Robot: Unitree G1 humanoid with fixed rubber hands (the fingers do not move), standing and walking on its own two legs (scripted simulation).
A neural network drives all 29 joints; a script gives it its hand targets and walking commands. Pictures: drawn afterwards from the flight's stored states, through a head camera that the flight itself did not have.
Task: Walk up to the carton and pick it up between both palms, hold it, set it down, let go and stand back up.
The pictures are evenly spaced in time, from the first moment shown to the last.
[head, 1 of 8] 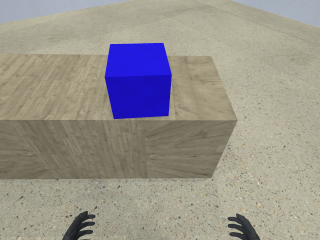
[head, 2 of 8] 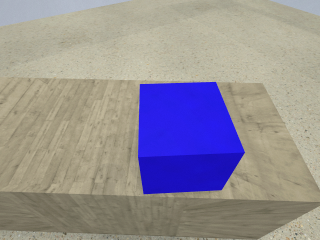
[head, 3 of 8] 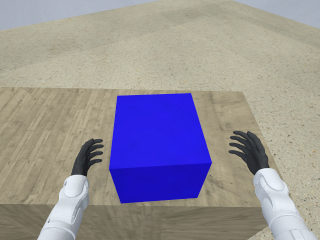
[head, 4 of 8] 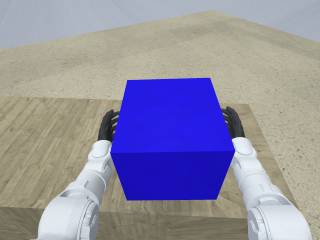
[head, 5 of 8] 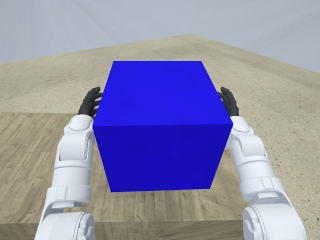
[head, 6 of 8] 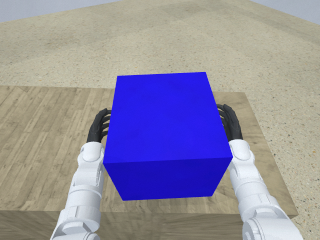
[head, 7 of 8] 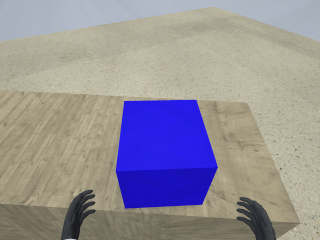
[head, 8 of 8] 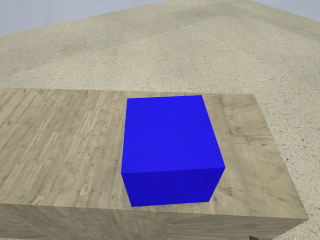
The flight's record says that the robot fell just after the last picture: no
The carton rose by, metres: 0.25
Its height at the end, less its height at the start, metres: +0.00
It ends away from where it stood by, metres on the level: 0.02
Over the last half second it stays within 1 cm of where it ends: yes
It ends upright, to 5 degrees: yes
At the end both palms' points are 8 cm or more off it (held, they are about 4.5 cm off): yes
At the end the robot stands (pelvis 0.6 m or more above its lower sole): yes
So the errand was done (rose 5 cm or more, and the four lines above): yes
